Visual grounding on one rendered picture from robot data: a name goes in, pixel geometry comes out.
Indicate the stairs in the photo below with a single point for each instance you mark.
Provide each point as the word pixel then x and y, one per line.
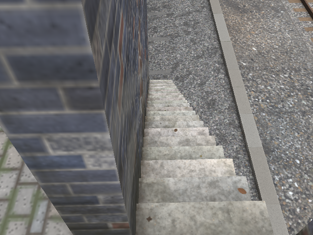
pixel 187 187

